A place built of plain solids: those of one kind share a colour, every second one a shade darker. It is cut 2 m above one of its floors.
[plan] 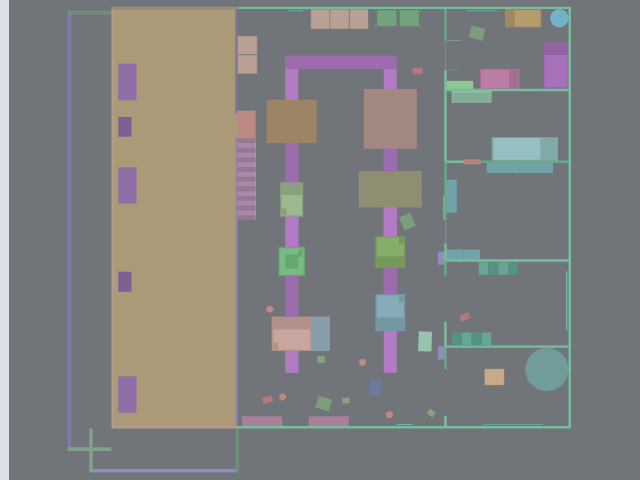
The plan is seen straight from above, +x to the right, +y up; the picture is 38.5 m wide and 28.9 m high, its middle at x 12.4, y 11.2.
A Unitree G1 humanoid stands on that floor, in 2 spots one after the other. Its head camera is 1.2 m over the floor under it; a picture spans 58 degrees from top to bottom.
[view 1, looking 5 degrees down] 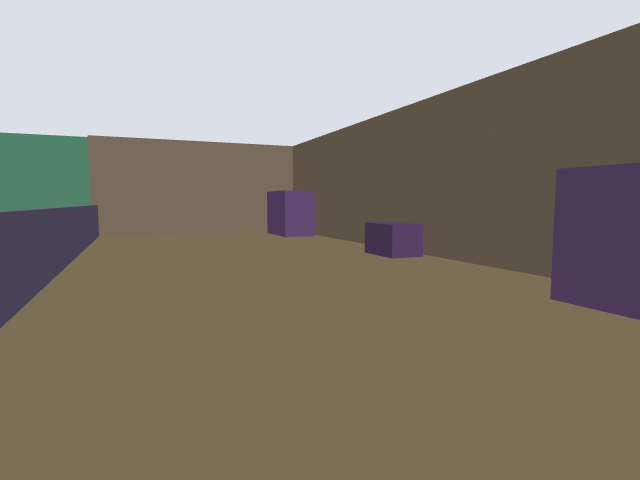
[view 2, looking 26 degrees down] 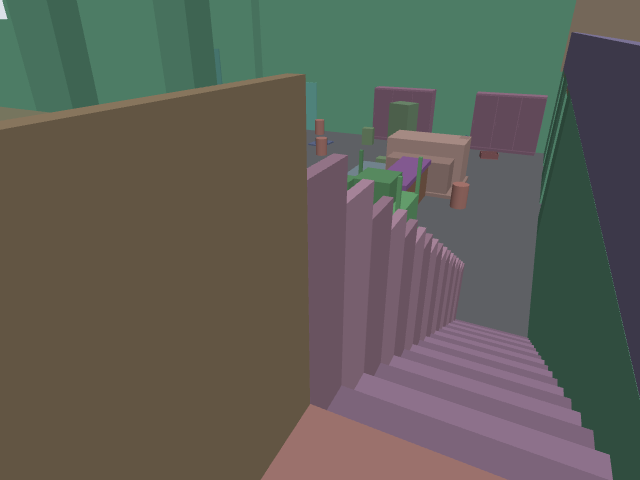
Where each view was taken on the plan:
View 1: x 6.05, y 17.13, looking -113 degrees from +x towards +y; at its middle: mezz_deck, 13.77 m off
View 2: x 7.96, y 18.33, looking -64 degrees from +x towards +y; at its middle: mezz_cheek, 1.34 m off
